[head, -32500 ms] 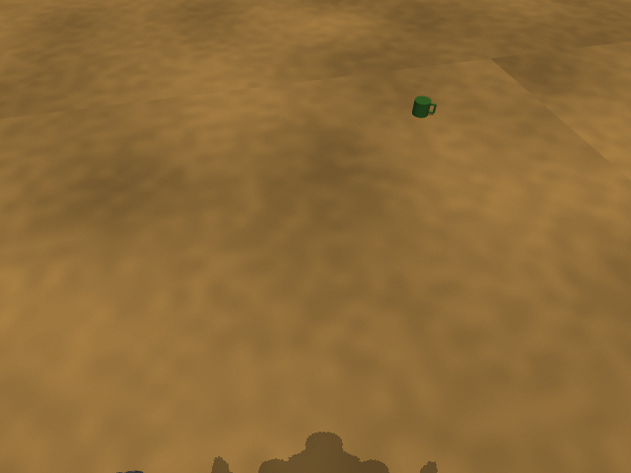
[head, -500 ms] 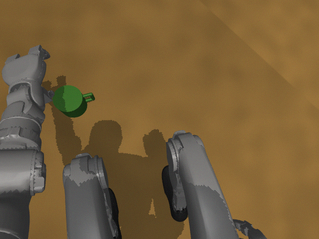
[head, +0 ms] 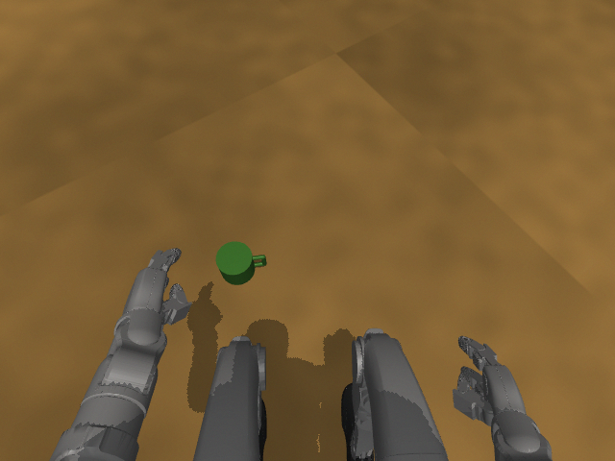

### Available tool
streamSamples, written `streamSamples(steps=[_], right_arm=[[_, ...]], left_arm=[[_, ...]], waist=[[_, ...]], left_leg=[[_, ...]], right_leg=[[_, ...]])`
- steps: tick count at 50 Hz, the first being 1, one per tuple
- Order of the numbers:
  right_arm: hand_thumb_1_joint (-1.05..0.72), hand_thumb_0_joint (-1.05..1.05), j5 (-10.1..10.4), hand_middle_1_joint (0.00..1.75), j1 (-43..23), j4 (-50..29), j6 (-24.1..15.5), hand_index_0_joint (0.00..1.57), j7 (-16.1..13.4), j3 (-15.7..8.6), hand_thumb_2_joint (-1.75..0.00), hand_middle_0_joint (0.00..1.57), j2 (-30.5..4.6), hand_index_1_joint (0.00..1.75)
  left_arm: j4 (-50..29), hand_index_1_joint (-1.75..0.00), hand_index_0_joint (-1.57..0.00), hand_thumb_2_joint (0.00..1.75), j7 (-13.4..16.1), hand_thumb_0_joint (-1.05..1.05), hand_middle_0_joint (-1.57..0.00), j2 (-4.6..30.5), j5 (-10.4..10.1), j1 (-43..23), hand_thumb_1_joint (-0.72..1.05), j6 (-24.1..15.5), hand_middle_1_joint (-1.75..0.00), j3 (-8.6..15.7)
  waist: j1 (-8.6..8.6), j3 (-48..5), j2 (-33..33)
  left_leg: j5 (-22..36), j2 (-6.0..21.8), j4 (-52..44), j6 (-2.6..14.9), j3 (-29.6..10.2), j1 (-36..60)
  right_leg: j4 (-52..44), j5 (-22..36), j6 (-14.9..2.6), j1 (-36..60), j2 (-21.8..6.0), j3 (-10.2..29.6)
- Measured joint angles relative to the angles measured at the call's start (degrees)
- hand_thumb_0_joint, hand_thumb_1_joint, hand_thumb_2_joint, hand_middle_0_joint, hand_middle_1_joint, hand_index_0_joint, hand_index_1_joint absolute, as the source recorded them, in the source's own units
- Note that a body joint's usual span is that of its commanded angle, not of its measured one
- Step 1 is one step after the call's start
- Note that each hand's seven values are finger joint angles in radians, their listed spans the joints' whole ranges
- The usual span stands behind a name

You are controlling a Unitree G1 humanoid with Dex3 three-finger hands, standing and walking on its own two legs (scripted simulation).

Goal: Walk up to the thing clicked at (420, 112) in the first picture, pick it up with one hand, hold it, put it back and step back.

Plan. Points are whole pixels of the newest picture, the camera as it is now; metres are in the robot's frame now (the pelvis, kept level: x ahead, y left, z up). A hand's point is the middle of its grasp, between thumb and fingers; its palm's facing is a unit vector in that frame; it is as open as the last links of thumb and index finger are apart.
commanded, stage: home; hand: left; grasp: from above
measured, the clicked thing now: (242, 262) +0.55 +0.16 -0.51
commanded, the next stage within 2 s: none
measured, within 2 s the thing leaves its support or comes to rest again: neither
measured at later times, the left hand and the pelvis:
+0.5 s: hand (120, 329) +0.25 +0.19 +0.09, palm faces +0.09 -0.97 -0.21, open 7.4 cm; pelvis +0.07 +0.00 +0.15, yaw +1 degrees
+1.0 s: hand (98, 346) +0.23 +0.19 +0.12, palm faces +0.09 -0.98 -0.20, open 7.4 cm; pelvis +0.08 +0.00 +0.16, yaw +2 degrees
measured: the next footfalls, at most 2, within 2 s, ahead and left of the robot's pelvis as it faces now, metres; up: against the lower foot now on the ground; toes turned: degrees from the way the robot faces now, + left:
none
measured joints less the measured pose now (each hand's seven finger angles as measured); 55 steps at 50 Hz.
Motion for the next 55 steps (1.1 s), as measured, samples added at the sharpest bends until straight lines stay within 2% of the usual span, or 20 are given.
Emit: streamSamples(steps=[3,9,13,18,26,31,43,55], right_arm=[[-0.91,0.01,0.17,0.30,0.41,-0.21,-1.01,0.21,-1.29,0.90,-0.89,0.20,0.98,0.30],[-0.91,0.01,0.60,0.30,2.90,-0.62,-2.57,0.21,-3.81,2.23,-0.89,0.21,2.05,0.30],[-0.90,0.01,0.74,0.30,5.19,-0.74,-3.45,0.21,-5.44,2.75,-0.89,0.21,2.12,0.30],[-0.91,0.01,0.59,0.30,8.09,-1.25,-4.60,0.21,-6.92,2.77,-0.89,0.21,1.88,0.30],[-0.91,0.01,0.12,0.30,11.40,-3.06,-6.60,0.21,-8.54,2.13,-0.89,0.20,1.51,0.30],[-0.91,0.01,-0.29,0.30,11.45,-3.66,-7.92,0.21,-8.88,2.05,-0.89,0.20,1.52,0.30],[-0.90,0.01,-1.25,0.30,9.53,-3.71,-11.06,0.21,-8.65,2.33,-0.89,0.21,1.67,0.30],[-0.90,0.01,-1.22,0.30,10.98,-2.44,-11.02,0.21,-8.60,2.22,-0.89,0.21,1.47,0.30]], left_arm=[[-3.09,-0.31,-0.22,0.91,0.04,0.01,-0.21,-1.03,-4.35,4.17,0.89,1.37,-0.31,0.24],[-8.67,-0.30,-0.21,0.90,-0.02,0.01,-0.21,-3.03,-10.17,11.38,0.90,4.28,-0.30,1.45],[-12.66,-0.30,-0.21,0.90,-0.31,0.01,-0.21,-4.23,-12.95,16.44,0.90,6.30,-0.30,2.68],[-18.45,-0.30,-0.21,0.90,-0.99,0.01,-0.20,-4.94,-14.94,23.52,0.90,8.34,-0.30,3.38],[-29.62,-0.30,-0.21,0.90,-2.22,0.01,-0.20,-4.80,-15.80,35.79,0.90,10.48,-0.30,2.97],[-33.40,-0.30,-0.21,0.90,-3.52,0.01,-0.20,-4.44,-15.85,40.18,0.90,11.30,-0.30,2.83],[-32.69,-0.29,-0.20,0.90,-5.53,0.01,-0.20,-4.47,-15.04,39.50,0.90,11.97,-0.30,2.55],[-33.58,-0.29,-0.21,0.89,-5.20,0.01,-0.20,-4.27,-14.85,39.71,0.90,11.75,-0.30,2.54]], waist=[[-0.07,0.26,-0.12],[-0.14,0.92,-0.24],[-0.24,1.19,-0.04],[-0.23,1.64,0.19],[0.54,1.57,0.98],[1.24,1.05,1.42],[2.17,2.17,0.63],[1.93,2.82,0.76]], left_leg=[[0.77,0.22,-4.60,-0.03,0.09,5.64],[2.29,0.68,-13.85,-0.25,0.29,17.11],[3.32,0.95,-20.01,-0.21,0.35,24.52],[4.55,1.20,-27.23,-0.10,0.60,33.31],[6.07,1.43,-36.37,0.30,1.09,44.79],[6.45,1.28,-39.21,0.47,1.08,48.83],[6.54,0.98,-39.83,0.43,0.71,50.92],[6.74,1.14,-39.83,0.36,0.81,50.87]], right_leg=[[-4.46,0.71,-0.12,5.56,0.19,-0.11],[-13.68,2.20,-0.19,16.99,0.63,-0.29],[-20.04,3.29,-0.14,24.54,0.92,-0.48],[-27.55,4.67,0.03,33.48,1.19,-0.51],[-37.33,6.55,0.42,45.21,1.49,-0.36],[-40.40,6.98,0.61,49.45,1.38,-0.47],[-40.91,6.82,0.65,51.71,1.11,-0.84],[-40.89,7.08,0.56,51.57,1.28,-0.71]])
